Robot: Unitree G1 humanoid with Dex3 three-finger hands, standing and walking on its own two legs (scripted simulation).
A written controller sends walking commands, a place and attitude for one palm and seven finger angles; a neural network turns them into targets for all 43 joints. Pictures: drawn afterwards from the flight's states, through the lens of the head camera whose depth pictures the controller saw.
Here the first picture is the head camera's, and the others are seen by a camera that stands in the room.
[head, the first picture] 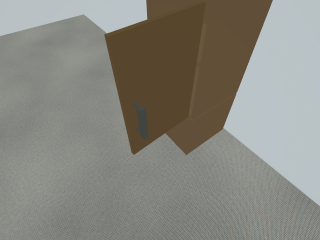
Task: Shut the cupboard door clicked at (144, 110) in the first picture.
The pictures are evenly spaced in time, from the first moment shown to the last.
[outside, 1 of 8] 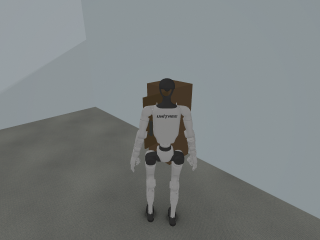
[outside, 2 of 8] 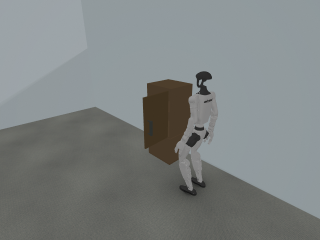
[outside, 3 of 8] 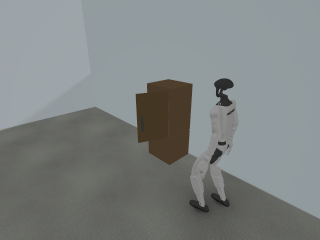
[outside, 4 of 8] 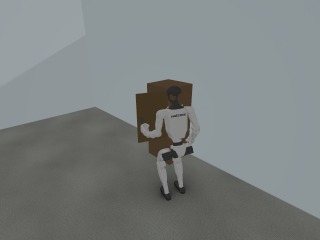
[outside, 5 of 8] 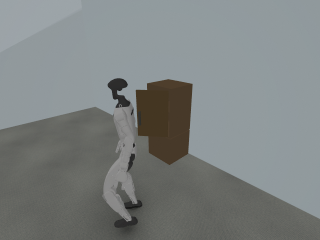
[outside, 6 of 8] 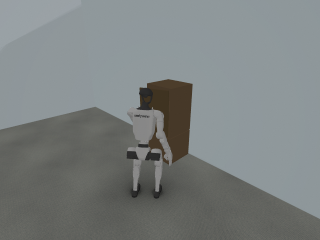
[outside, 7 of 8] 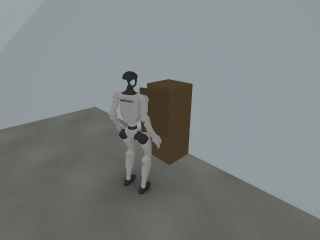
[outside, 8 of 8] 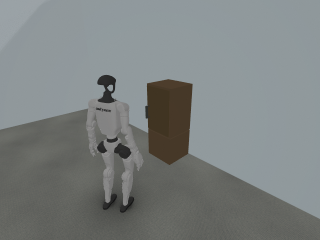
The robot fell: no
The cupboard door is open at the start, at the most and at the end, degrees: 93 93 0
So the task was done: yes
